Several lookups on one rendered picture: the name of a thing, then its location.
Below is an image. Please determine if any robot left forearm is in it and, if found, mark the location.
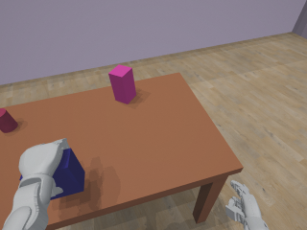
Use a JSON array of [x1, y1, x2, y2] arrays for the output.
[[2, 173, 54, 230]]

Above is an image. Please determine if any sponge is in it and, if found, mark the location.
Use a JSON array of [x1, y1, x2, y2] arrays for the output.
[[19, 148, 85, 200]]

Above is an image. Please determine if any robot left hand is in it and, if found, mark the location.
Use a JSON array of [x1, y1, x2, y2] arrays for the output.
[[18, 138, 70, 197]]

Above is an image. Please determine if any robot right forearm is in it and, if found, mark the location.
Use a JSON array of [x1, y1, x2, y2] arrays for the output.
[[244, 216, 270, 230]]

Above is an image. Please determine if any table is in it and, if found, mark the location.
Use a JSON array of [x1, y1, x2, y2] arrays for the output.
[[0, 72, 244, 230]]

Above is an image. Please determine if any robot right hand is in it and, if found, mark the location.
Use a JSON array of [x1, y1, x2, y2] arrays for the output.
[[225, 180, 262, 225]]

